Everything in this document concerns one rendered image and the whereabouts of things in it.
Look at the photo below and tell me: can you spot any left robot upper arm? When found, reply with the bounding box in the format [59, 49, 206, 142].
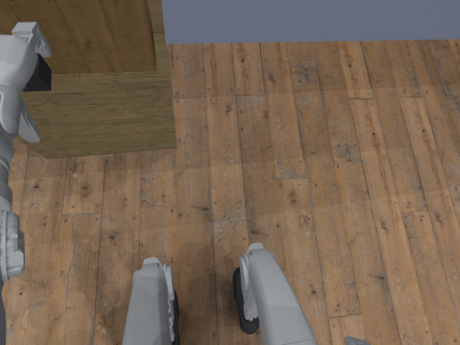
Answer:
[0, 210, 25, 345]

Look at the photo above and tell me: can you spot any drawer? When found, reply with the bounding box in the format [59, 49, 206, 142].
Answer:
[0, 0, 157, 75]

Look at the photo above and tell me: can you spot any left robot thigh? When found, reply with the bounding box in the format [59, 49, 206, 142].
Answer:
[122, 262, 175, 345]

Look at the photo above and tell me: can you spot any left robot hand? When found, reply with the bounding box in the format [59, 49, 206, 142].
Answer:
[0, 22, 52, 143]

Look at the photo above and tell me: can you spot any right robot shin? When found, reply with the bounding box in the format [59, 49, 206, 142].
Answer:
[241, 243, 277, 320]

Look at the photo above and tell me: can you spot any robot left forearm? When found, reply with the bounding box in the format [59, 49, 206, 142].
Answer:
[0, 85, 22, 213]

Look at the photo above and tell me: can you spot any handle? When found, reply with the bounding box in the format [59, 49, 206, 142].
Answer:
[23, 53, 52, 92]

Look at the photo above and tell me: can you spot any cabinet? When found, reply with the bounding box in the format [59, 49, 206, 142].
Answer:
[16, 0, 177, 160]

